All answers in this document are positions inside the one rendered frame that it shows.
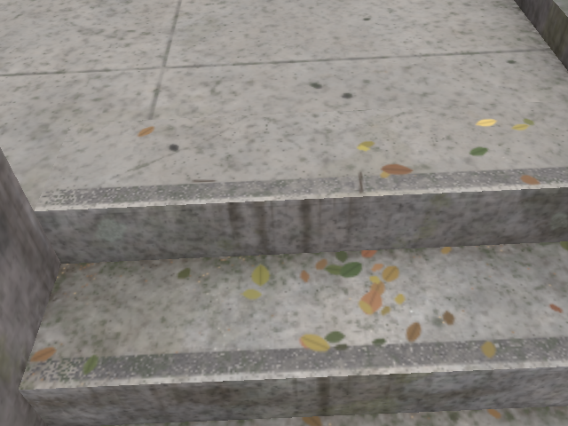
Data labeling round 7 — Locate stairs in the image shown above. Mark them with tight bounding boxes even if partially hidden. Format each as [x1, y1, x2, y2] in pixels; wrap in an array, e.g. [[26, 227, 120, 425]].
[[19, 187, 568, 426]]

